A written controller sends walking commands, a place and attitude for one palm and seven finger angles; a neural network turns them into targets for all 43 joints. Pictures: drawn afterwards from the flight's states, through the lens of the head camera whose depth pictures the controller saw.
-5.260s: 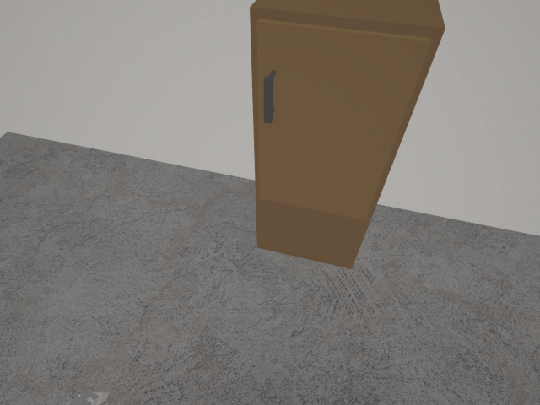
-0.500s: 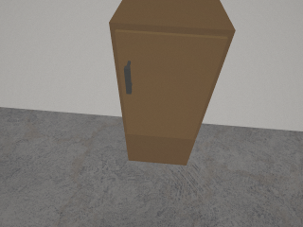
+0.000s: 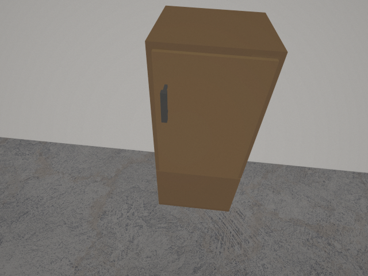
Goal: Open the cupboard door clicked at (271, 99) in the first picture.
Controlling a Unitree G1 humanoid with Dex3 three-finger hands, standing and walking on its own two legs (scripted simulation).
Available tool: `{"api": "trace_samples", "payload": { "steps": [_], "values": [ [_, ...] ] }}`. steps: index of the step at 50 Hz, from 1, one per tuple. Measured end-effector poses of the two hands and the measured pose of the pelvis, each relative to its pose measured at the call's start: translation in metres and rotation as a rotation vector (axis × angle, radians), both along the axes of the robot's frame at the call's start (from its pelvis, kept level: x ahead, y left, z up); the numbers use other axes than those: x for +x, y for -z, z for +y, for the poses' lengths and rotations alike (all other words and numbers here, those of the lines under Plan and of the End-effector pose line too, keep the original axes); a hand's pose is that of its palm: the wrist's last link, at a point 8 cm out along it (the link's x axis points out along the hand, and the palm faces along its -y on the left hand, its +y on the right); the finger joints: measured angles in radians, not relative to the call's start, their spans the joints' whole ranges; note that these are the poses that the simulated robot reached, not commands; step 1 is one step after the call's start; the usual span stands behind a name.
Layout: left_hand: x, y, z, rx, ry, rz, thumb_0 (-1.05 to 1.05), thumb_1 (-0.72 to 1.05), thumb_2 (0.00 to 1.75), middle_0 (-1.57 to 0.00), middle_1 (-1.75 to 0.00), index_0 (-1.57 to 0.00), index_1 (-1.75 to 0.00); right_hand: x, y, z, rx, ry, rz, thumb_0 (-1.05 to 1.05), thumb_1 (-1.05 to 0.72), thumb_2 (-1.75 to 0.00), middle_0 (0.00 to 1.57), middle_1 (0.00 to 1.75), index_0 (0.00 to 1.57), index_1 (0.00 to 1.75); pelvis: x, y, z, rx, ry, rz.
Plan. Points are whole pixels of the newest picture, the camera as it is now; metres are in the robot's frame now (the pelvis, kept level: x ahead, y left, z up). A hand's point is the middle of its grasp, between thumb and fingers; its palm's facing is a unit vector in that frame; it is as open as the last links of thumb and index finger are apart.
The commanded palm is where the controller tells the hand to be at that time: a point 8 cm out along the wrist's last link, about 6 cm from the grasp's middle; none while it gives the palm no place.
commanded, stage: shuffle to correct the standing spot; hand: left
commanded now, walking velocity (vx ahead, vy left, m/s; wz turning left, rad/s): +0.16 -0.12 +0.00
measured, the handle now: (165, 103) +0.65 +0.10 +0.02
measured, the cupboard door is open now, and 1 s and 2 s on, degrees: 0 0 0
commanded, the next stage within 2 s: come to a stop and stand still in 0.54 s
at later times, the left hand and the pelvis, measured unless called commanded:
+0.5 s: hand out of the picture -0.04 +0.12 -0.18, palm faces +0.07 -0.99 -0.13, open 7.3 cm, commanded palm none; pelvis +0.05 -0.02 -0.01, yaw +0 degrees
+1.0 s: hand (141, 269) +0.19 +0.12 -0.18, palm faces -0.02 -0.96 -0.26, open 7.3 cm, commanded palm none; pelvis +0.11 -0.07 -0.02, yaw -1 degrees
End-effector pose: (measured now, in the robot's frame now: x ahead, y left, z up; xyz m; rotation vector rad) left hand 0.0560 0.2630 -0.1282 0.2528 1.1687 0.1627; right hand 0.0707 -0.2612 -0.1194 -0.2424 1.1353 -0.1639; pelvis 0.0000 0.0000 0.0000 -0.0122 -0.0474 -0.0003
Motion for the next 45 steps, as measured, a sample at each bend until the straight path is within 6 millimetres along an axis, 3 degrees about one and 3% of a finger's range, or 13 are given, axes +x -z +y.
{"api": "trace_samples", "payload": {
  "steps": [7, 13, 17, 22, 26, 29, 32, 38, 45],
  "values": [
    [-0.046, 0.014, -0.016, -0.048, -0.024, 0.144, 0.00, 0.91, 0.90, -0.20, -0.30, -0.20, -0.30, -0.042, 0.013, 0.015, 0.036, 0.050, 0.129, 0.00, -0.90, -0.90, 0.20, 0.29, 0.20, 0.30, 0.002, 0.000, 0.002, 0.005, 0.006, 0.009],
    [-0.086, 0.020, -0.044, -0.104, -0.054, 0.283, 0.00, 0.91, 0.90, -0.20, -0.30, -0.20, -0.30, -0.079, 0.023, 0.022, 0.072, 0.114, 0.242, 0.00, -0.90, -0.90, 0.21, 0.29, 0.21, 0.30, 0.010, 0.003, -0.006, 0.011, 0.020, 0.019],
    [-0.101, 0.020, -0.064, -0.126, -0.083, 0.341, 0.00, 0.91, 0.90, -0.20, -0.30, -0.20, -0.30, -0.093, 0.027, 0.018, 0.085, 0.146, 0.298, 0.00, -0.90, -0.90, 0.21, 0.29, 0.21, 0.30, 0.019, 0.004, -0.015, 0.007, 0.022, 0.026],
    [-0.107, 0.022, -0.084, -0.148, -0.139, 0.362, 0.00, 0.91, 0.90, -0.20, -0.30, -0.20, -0.30, -0.085, 0.028, 0.013, 0.082, 0.144, 0.332, 0.00, -0.90, -0.90, 0.21, 0.29, 0.20, 0.30, 0.035, 0.007, -0.023, -0.012, 0.011, 0.038],
    [-0.102, 0.026, -0.092, -0.173, -0.160, 0.380, 0.00, 0.91, 0.90, -0.20, -0.30, -0.20, -0.30, -0.050, 0.027, 0.015, 0.074, 0.123, 0.282, 0.00, -0.90, -0.90, 0.20, 0.29, 0.20, 0.30, 0.050, 0.008, -0.021, -0.015, 0.001, 0.035],
    [-0.091, 0.036, -0.092, -0.195, -0.149, 0.404, 0.00, 0.91, 0.90, -0.20, -0.30, -0.20, -0.30, -0.019, 0.031, 0.020, 0.065, 0.120, 0.202, 0.00, -0.90, -0.90, 0.20, 0.29, 0.20, 0.30, 0.063, 0.016, -0.017, -0.013, 0.013, 0.031],
    [-0.063, 0.039, -0.089, -0.195, -0.086, 0.409, 0.00, 0.91, 0.90, -0.20, -0.30, -0.20, -0.30, -0.003, 0.028, 0.022, 0.064, 0.156, 0.144, 0.00, -0.91, -0.90, 0.20, 0.29, 0.20, 0.30, 0.073, 0.014, -0.017, 0.008, 0.053, 0.029],
    [0.037, 0.026, -0.082, -0.145, -0.016, 0.235, 0.01, 0.92, 0.90, -0.20, -0.30, -0.20, -0.30, -0.007, 0.020, 0.022, 0.088, 0.185, 0.192, 0.00, -0.91, -0.90, 0.21, 0.29, 0.20, 0.30, 0.092, 0.001, -0.029, 0.010, 0.059, 0.037],
    [0.110, 0.018, -0.078, -0.021, -0.004, 0.079, 0.03, 0.95, 0.90, -0.20, -0.30, -0.20, -0.30, -0.011, 0.040, 0.002, 0.152, 0.208, 0.301, 0.00, -0.90, -0.90, 0.21, 0.29, 0.21, 0.30, 0.112, 0.013, -0.061, 0.032, 0.039, 0.020]
  ]
}}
